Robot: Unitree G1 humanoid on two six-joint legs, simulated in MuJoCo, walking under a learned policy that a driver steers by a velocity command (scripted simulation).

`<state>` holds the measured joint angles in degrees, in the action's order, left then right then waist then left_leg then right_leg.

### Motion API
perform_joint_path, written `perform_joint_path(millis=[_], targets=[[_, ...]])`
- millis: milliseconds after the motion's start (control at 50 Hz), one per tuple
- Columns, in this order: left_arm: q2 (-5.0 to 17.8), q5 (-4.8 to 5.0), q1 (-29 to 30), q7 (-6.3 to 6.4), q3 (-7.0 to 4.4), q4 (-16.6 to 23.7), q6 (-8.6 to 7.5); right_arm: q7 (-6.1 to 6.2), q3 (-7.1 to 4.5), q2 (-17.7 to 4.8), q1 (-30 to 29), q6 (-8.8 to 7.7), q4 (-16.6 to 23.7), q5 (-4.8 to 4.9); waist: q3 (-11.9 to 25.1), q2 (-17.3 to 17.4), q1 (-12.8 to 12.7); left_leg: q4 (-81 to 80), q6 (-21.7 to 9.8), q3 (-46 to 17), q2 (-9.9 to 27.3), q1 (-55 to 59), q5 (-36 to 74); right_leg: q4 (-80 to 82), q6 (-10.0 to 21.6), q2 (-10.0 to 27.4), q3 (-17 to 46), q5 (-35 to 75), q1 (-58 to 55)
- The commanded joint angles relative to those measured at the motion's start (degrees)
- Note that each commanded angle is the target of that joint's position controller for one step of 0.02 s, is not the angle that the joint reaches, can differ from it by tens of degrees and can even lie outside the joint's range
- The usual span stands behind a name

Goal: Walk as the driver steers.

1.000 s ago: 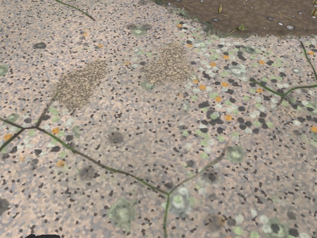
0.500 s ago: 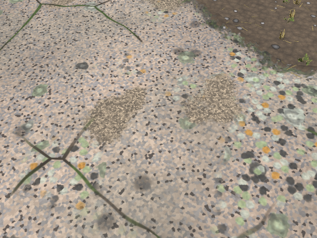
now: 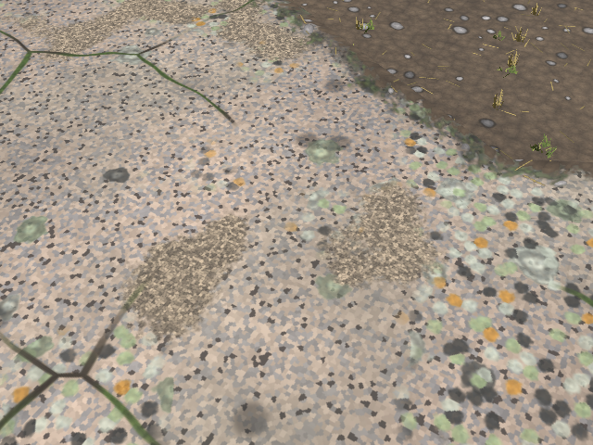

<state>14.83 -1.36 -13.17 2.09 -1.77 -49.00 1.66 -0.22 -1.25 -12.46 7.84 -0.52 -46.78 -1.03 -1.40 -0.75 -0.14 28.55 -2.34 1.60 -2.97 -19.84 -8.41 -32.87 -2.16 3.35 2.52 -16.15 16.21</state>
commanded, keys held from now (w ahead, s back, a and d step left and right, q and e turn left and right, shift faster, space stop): no key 0.76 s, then w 0.24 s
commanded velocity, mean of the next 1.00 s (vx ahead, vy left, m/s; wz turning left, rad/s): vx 0.06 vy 0.00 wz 0.00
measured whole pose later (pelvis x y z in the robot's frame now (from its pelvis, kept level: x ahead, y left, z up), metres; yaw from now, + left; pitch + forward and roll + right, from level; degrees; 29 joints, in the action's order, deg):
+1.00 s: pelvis +0.08 -0.01 +0.00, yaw +1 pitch +0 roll +0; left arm 12.0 1.4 -22.3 2.0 -2.1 -61.1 -3.2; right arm 0.6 -2.8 -12.7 13.0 -2.9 -63.4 1.5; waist 0.8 -0.6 -0.5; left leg 37.1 -3.6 0.6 -0.9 -16.7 -23.4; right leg -31.9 0.3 1.1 1.1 -23.0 8.4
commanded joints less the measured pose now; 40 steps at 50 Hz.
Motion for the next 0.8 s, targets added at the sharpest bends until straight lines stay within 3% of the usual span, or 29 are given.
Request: perform_joint_path(millis=[20, 40, 80, 140, 240, 380, 760, 800], targets=[[8.1, 0.26, -2.4, 0.26, -2.05, 1.2, -0.80, 0.60, -1.70, -7.2, -2.0, -0.59, 2.6, -0.05, -1.9, -3.2, -0.1, -8.2, 1.0, -5.8, 4.3, 1.1, -16.9, 10.1, 4.4, 1.5, 2.1, -11.7, 3.7], [6.0, -0.03, -1.7, 0.21, -1.46, 0.9, -1.45, 0.85, -1.80, -6.9, -2.1, -0.57, 2.4, 0.15, -1.7, -4.2, 0.3, -6.3, 0.7, -5.6, 4.4, 4.0, -13.5, 11.5, 3.5, 1.4, 2.2, -11.6, 5.6], [4.7, 0.12, -0.6, 0.03, -1.10, 0.6, -2.60, 1.24, -1.79, -6.4, -0.7, -0.31, 1.1, 0.17, -0.9, -4.9, 0.8, -4.9, -0.2, -5.2, 4.5, 5.9, -9.0, 11.4, 2.0, 1.1, 1.8, -6.4, 4.6], [5.0, 0.71, -2.1, -0.04, -1.12, -0.7, -3.45, 1.18, -1.79, -5.9, 0.0, -0.37, -0.6, 0.25, 1.0, -2.4, 0.4, -3.9, -0.7, -4.9, 4.4, 6.8, -3.0, 9.6, 1.9, 0.7, 1.2, 0.1, 1.3], [4.9, 0.94, -3.1, 0.06, -1.00, -2.5, -3.32, 1.17, -1.91, -6.0, 0.1, -0.20, -3.4, 0.75, 2.6, -0.1, -0.2, -2.2, -0.5, -4.4, 4.6, 9.1, 6.3, 8.2, 2.1, 0.1, 0.4, 7.2, -1.4], [4.1, 1.06, -3.1, 0.10, -0.78, -4.9, -2.79, 1.81, -2.04, -6.4, 0.1, 0.62, -7.1, 1.05, 2.2, 1.0, -0.1, -1.9, -0.4, -4.4, 4.7, 10.7, 9.5, 8.6, 2.2, -0.7, -0.6, 10.1, -2.5], [2.4, 0.98, -4.6, 0.53, -0.23, -10.3, -2.45, 2.44, -1.87, -6.0, -0.9, 1.30, -13.7, 1.15, -0.3, 0.7, 0.2, -3.9, 0.0, -4.3, 4.5, 10.4, 4.2, 10.9, 1.9, -1.8, -1.9, 5.1, -2.4], [2.3, 1.35, -6.3, 0.70, -0.33, -11.4, -2.24, 2.51, -1.97, -6.0, 0.7, 1.46, -14.8, 1.47, -0.2, 0.6, 0.2, -3.8, -0.4, -3.0, 2.9, 9.3, -13.2, 10.7, 3.0, -2.9, -2.9, -8.7, -1.6]])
